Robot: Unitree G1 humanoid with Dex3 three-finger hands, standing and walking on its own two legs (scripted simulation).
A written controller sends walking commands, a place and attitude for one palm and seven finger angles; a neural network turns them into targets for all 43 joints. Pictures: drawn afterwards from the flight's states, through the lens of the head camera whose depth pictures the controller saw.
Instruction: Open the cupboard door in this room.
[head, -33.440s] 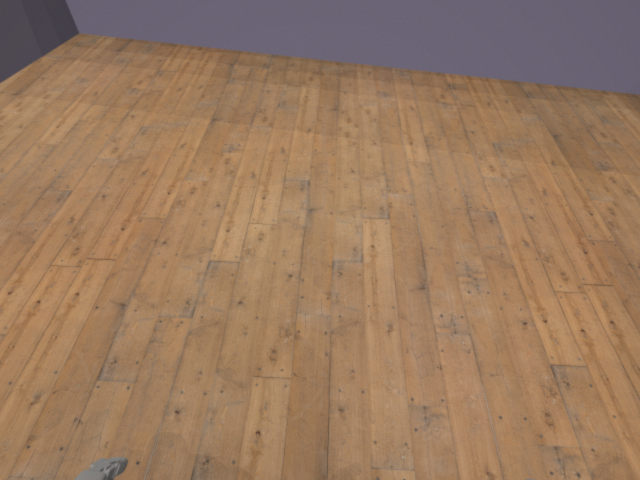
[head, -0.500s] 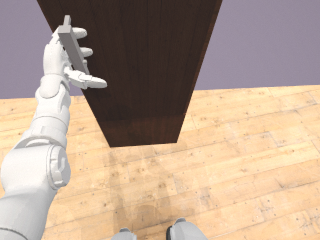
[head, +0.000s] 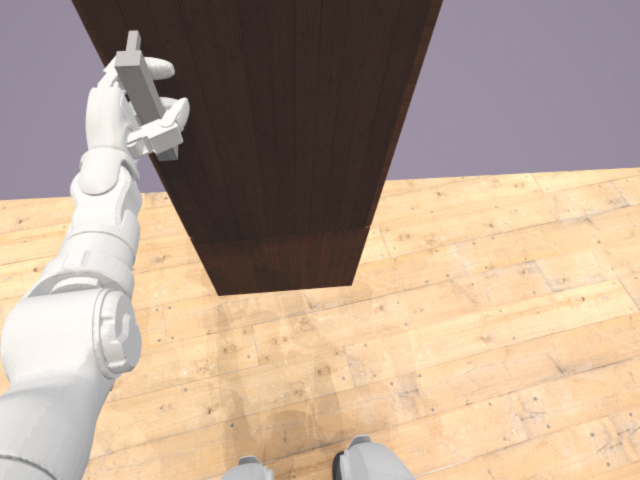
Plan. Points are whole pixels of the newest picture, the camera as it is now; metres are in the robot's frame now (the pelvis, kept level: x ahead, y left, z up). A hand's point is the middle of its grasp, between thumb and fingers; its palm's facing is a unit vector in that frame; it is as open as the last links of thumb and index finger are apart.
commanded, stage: close the thumb around the handle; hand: left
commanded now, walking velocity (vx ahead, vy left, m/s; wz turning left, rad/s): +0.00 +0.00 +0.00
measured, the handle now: (152, 100) +0.57 +0.16 +0.11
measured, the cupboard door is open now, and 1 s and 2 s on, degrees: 2 28 43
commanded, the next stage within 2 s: pull the door open along its arc in 0.16 s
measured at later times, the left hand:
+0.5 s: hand (169, 127) +0.52 +0.14 +0.11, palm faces +0.00 -1.00 -0.01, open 5.8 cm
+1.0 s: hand (226, 219) +0.38 +0.07 +0.11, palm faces +0.34 -0.94 +0.05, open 6.0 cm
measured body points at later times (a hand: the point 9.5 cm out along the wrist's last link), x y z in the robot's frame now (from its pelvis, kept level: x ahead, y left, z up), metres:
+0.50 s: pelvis +0.00 +0.00 +0.00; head +0.11 +0.00 +0.44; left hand +0.51 +0.19 +0.11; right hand -0.01 -0.26 -0.11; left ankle -0.02 +0.10 -0.69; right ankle +0.02 -0.11 -0.69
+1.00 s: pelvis +0.01 -0.02 +0.02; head +0.04 -0.03 +0.47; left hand +0.36 +0.12 +0.11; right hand +0.16 -0.24 -0.09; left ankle -0.02 +0.10 -0.69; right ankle +0.02 -0.11 -0.69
